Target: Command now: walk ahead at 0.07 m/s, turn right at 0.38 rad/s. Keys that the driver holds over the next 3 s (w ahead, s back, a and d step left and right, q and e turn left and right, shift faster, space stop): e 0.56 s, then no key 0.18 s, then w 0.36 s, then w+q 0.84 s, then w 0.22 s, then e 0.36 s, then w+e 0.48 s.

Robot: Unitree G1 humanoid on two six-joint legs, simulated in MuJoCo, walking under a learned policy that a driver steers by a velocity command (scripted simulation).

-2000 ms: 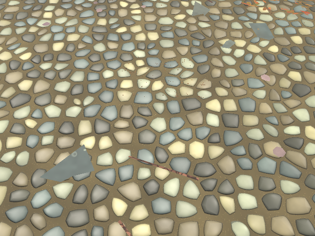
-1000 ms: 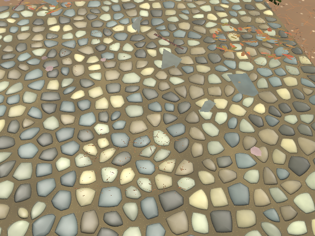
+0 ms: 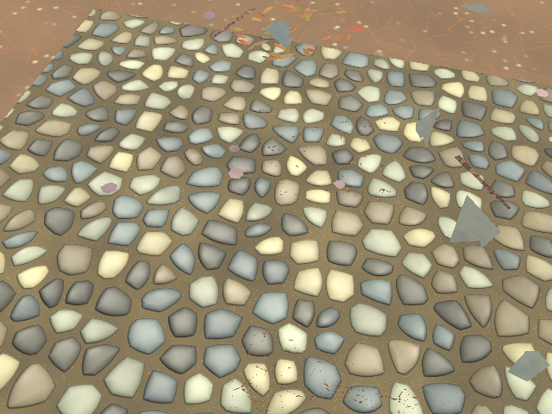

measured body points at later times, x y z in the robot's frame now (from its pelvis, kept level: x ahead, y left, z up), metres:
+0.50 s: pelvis +0.00 -0.04 +0.00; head +0.03 -0.07 +0.45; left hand +0.18 +0.20 -0.10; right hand +0.03 -0.33 -0.13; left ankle +0.05 +0.10 -0.68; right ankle -0.01 -0.11 -0.74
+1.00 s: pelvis +0.03 -0.01 +0.01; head +0.05 +0.00 +0.46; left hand +0.24 +0.19 -0.13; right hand -0.04 -0.28 -0.11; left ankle +0.05 +0.08 -0.74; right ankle -0.03 -0.13 -0.70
